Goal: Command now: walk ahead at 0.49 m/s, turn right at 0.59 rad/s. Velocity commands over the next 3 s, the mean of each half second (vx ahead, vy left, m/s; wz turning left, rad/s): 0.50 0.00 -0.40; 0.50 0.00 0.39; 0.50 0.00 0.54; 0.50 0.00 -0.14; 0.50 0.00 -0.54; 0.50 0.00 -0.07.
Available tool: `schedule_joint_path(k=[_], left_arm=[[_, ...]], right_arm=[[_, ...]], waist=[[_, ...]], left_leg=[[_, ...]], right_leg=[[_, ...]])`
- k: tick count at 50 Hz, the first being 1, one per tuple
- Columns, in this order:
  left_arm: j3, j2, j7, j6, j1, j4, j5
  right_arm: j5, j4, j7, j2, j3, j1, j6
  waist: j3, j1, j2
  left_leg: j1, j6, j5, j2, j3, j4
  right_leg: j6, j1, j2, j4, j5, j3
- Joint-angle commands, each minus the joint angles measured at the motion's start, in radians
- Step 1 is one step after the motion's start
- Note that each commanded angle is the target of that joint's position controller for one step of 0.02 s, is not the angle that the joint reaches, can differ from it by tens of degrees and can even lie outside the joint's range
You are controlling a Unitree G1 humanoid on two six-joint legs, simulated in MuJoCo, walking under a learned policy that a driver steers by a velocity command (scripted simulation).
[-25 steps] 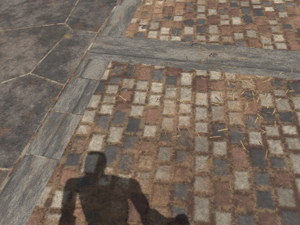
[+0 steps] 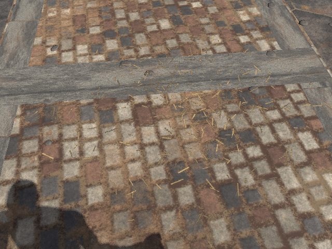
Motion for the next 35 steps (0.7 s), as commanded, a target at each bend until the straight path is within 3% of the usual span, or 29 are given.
schedule_joint_path(k=[1, 4, 9, 13, 15, 16, 17, 18, 19, 20, 21, 22, 23, 24, 26, 28, 31, 35], left_arm=[[0.007, 0.015, -0.003, 0.010, 0.039, -0.081, -0.001], [0.005, 0.023, -0.005, 0.014, -0.032, -0.128, 0.011], [-0.006, 0.018, -0.040, -0.003, -0.190, -0.186, 0.009], [-0.009, 0.021, -0.061, 0.001, -0.294, -0.248, 0.006], [-0.002, 0.040, -0.064, 0.000, -0.282, -0.262, 0.011], [0.011, 0.063, -0.063, -0.001, -0.228, -0.254, 0.015], [0.036, 0.101, -0.060, -0.002, -0.083, -0.214, 0.017], [0.071, 0.171, -0.045, 0.002, 0.092, -0.163, 0.017], [0.094, 0.303, -0.029, 0.003, 0.178, -0.152, 0.026], [0.073, 0.251, -0.030, -0.006, 0.208, -0.165, 0.025], [0.051, 0.186, -0.039, -0.017, 0.160, -0.156, 0.036], [0.042, 0.154, -0.040, -0.022, 0.099, -0.153, 0.033], [0.030, 0.116, -0.043, -0.027, 0.023, -0.153, 0.031], [0.020, 0.077, -0.044, -0.035, -0.028, -0.156, 0.033], [0.022, 0.071, -0.044, -0.059, -0.055, -0.141, 0.039], [0.027, 0.079, -0.035, -0.074, -0.050, -0.118, 0.049], [0.029, 0.079, -0.017, -0.074, -0.019, -0.085, 0.052], [0.034, 0.102, -0.001, -0.069, -0.003, -0.058, 0.045]], right_arm=[[0.007, -0.027, 0.005, -0.093, -0.025, 0.004, -0.020], [0.006, -0.007, 0.004, -0.136, -0.041, 0.023, -0.021], [0.011, 0.003, -0.003, -0.174, -0.046, 0.056, 0.001], [0.033, 0.029, -0.002, -0.206, -0.052, 0.125, 0.025], [0.041, 0.041, -0.001, -0.224, -0.055, 0.135, 0.039], [0.043, 0.042, -0.003, -0.236, -0.056, 0.124, 0.045], [0.042, 0.042, -0.005, -0.233, -0.052, 0.109, 0.053], [0.028, 0.038, -0.009, -0.189, -0.032, 0.129, 0.051], [-0.002, -0.007, 0.003, -0.066, 0.011, 0.204, 0.033], [0.033, 0.017, 0.014, -0.103, 0.009, 0.200, 0.000], [0.077, -0.009, 0.019, -0.177, -0.016, 0.106, -0.008], [0.077, -0.025, 0.018, -0.157, -0.010, 0.056, -0.007], [0.054, -0.019, 0.011, -0.145, -0.011, 0.038, 0.001], [0.044, -0.006, 0.008, -0.147, -0.020, 0.062, 0.019], [0.046, 0.017, 0.007, -0.109, -0.018, 0.119, 0.052], [0.045, 0.012, 0.002, -0.091, -0.020, 0.102, 0.068], [0.039, -0.008, 0.001, -0.077, -0.023, 0.041, 0.068], [0.028, -0.045, 0.024, -0.046, -0.011, -0.069, 0.061]], waist=[[-0.028, 0.015, 0.110], [-0.010, 0.008, 0.082], [0.012, -0.049, 0.078], [0.048, -0.081, 0.084], [0.041, -0.054, 0.101], [0.002, -0.011, 0.116], [-0.076, 0.075, 0.107], [-0.179, 0.148, 0.066], [-0.296, 0.105, -0.199], [-0.471, 0.128, -0.177], [-0.333, 0.136, -0.087], [-0.222, 0.102, -0.064], [-0.154, 0.062, -0.014], [-0.121, 0.024, -0.033], [-0.100, -0.013, -0.037], [-0.056, -0.020, -0.014], [-0.014, -0.004, -0.011], [0.032, 0.037, -0.008]], left_leg=[[0.109, 0.180, 0.048, 0.292, -0.239, -0.257], [0.135, 0.194, 0.135, 0.308, -0.152, -0.278], [0.191, 0.147, 0.184, 0.276, 0.011, -0.250], [0.287, 0.124, 0.160, 0.318, 0.031, -0.217], [0.335, 0.114, 0.316, 0.339, 0.042, -0.149], [0.340, 0.102, 0.493, 0.334, 0.065, -0.058], [0.305, 0.078, 0.636, 0.300, 0.107, 0.124], [0.124, 0.040, 0.549, 0.256, 0.127, 0.367], [-0.311, -0.030, -0.123, 0.112, 0.122, 0.789], [-0.413, -0.025, -0.452, 0.038, -0.111, 0.990], [-0.499, -0.009, -0.388, 0.089, -0.156, 1.029], [-0.495, 0.002, -0.308, 0.134, -0.146, 0.971], [-0.451, -0.001, -0.239, 0.173, -0.146, 0.897], [-0.388, -0.003, -0.184, 0.198, -0.161, 0.848], [-0.317, -0.015, -0.112, 0.192, -0.169, 0.819], [-0.357, -0.026, -0.043, 0.178, -0.195, 0.769], [-0.441, -0.035, 0.101, 0.151, -0.220, 0.627], [-0.429, -0.025, 0.259, 0.133, -0.146, 0.399]], right_leg=[[0.003, -0.150, -0.110, -0.026, 0.050, 0.035], [0.017, -0.225, -0.123, -0.134, 0.157, 0.039], [0.010, -0.197, -0.099, -0.416, 0.378, -0.042], [-0.019, -0.182, -0.071, -0.543, 0.287, -0.089], [-0.052, -0.126, -0.030, -0.587, 0.173, -0.121], [-0.073, -0.029, 0.008, -0.614, 0.141, -0.149], [-0.100, 0.175, 0.062, -0.683, 0.196, -0.181], [-0.132, 0.482, 0.042, -0.668, 0.246, -0.113], [-0.279, 0.852, -0.262, -0.721, 0.173, 0.389], [-0.362, 0.899, -0.401, -0.896, 0.153, 0.723], [-0.300, 0.803, -0.368, -0.896, 0.215, 0.547], [-0.256, 0.653, -0.323, -0.894, 0.280, 0.375], [-0.222, 0.518, -0.277, -0.918, 0.324, 0.265], [-0.197, 0.426, -0.240, -0.957, 0.343, 0.180], [-0.195, 0.343, -0.224, -1.030, 0.371, 0.098], [-0.186, 0.328, -0.216, -1.068, 0.425, 0.012], [-0.159, 0.378, -0.200, -1.086, 0.458, -0.086], [-0.125, 0.416, -0.195, -1.111, 0.432, -0.185]])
